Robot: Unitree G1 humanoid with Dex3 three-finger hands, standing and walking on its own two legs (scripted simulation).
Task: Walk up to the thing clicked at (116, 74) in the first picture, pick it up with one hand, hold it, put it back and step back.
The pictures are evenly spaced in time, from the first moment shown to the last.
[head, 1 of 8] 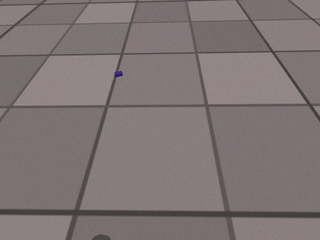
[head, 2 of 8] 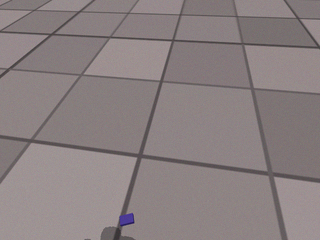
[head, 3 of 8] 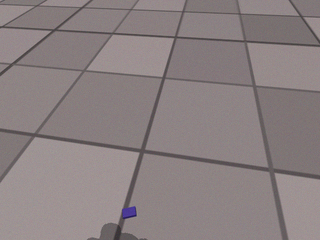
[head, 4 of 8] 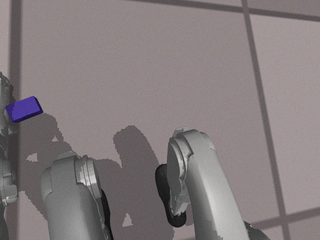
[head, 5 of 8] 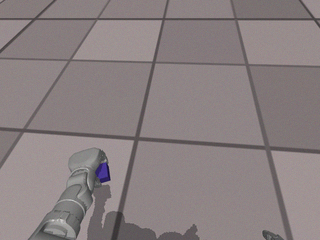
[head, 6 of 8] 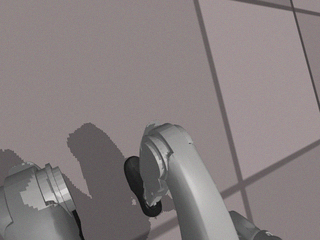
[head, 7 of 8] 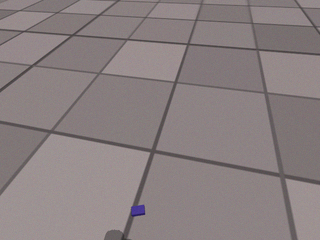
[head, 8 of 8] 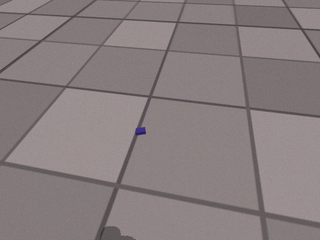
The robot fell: no
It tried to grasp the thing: yes
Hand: left
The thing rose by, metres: 0.69
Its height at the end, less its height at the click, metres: +0.00
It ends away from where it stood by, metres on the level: 0.01
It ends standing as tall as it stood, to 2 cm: yes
